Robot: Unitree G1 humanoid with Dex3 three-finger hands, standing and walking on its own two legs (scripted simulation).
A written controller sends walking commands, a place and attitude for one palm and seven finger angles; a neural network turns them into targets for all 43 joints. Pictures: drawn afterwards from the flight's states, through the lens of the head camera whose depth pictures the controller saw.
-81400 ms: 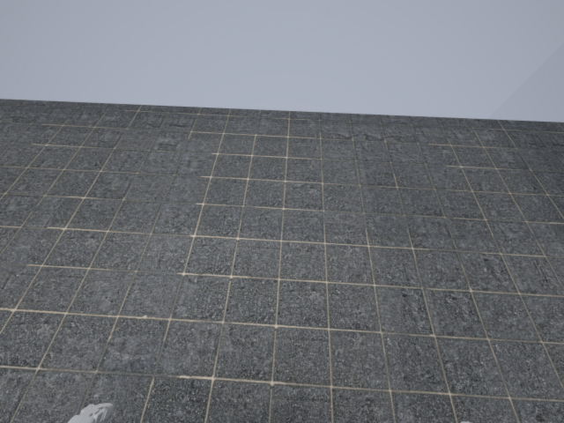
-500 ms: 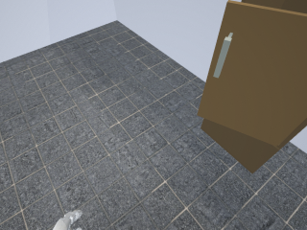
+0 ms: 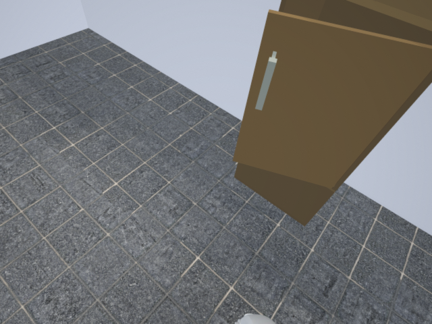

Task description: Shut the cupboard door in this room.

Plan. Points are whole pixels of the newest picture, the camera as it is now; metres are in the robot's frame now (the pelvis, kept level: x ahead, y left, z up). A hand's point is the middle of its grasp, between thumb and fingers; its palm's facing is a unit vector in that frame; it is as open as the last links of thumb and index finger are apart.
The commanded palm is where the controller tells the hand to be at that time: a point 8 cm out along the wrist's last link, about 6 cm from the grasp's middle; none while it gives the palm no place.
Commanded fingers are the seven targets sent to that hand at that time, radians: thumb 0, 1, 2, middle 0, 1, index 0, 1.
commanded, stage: turn to face it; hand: left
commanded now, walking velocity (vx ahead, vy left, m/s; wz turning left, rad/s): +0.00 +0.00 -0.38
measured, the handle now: (266, 81) +0.73 -0.08 +0.04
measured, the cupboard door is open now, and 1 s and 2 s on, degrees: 23 23 23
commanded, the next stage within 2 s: take the last steps up to it in 0.22 s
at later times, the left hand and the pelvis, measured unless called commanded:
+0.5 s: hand out of the picture +0.11 +0.15 -0.16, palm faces -0.16 -0.96 -0.21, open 7.4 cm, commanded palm none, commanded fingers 0.00 0.90 0.90 -0.20 -0.30 -0.20 -0.30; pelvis +0.00 -0.02 +0.00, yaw -9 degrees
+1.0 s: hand (175, 272) +0.25 +0.10 -0.18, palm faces -0.33 -0.93 -0.14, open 7.4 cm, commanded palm none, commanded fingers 0.00 0.90 0.90 -0.20 -0.30 -0.20 -0.30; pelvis +0.12 -0.05 +0.00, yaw -17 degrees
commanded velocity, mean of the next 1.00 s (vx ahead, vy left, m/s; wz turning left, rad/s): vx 0.20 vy -0.08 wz -0.19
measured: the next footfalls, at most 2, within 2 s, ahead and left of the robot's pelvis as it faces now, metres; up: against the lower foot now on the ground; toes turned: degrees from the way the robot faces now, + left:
right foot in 0.30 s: +0.00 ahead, -0.15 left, +0.00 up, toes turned -11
left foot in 0.62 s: +0.09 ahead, +0.08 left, +0.00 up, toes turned -4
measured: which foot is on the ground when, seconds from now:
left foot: down 0.00-0.30, up 0.32-0.60, down 0.62-1.00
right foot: up 0.00-0.28, down 0.30-0.62, up 0.64-1.00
